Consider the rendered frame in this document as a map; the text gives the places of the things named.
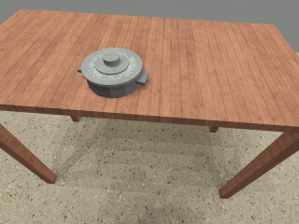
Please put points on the lid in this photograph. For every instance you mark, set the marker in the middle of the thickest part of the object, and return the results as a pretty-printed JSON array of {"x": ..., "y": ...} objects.
[{"x": 96, "y": 72}]

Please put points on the pot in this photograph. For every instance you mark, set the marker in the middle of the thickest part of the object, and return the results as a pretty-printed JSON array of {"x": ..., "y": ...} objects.
[{"x": 119, "y": 91}]

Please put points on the knob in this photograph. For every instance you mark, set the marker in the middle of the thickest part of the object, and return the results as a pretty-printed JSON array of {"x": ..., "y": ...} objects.
[{"x": 111, "y": 58}]

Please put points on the table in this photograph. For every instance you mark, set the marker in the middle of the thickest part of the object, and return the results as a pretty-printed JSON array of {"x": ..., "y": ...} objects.
[{"x": 219, "y": 74}]

